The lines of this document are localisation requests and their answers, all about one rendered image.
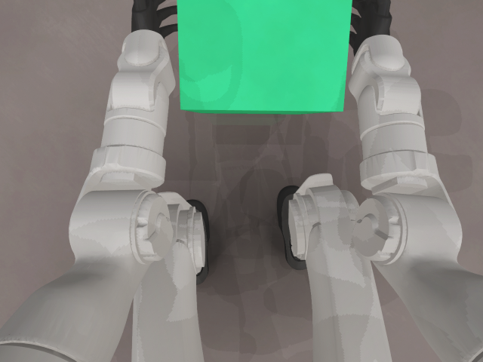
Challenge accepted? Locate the carton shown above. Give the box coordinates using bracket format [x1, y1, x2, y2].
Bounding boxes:
[177, 0, 352, 115]

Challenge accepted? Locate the left robot upper arm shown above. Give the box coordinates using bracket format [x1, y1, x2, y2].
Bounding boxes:
[0, 189, 174, 362]

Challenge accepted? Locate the right robot upper arm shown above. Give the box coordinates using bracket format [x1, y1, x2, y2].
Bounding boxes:
[352, 192, 483, 362]

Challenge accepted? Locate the robot left forearm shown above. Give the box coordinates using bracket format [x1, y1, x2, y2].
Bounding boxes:
[69, 29, 176, 247]

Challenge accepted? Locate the left robot thigh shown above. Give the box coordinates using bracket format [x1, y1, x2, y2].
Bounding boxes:
[131, 204, 205, 362]

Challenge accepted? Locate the robot right forearm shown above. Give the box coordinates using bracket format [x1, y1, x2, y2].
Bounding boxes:
[348, 35, 463, 236]

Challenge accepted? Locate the robot right shin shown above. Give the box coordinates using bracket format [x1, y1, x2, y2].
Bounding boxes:
[291, 173, 359, 260]

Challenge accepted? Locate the robot left hand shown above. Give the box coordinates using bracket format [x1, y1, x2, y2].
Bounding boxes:
[131, 0, 178, 39]

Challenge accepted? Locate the robot right hand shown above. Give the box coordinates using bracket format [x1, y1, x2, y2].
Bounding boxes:
[349, 0, 392, 56]

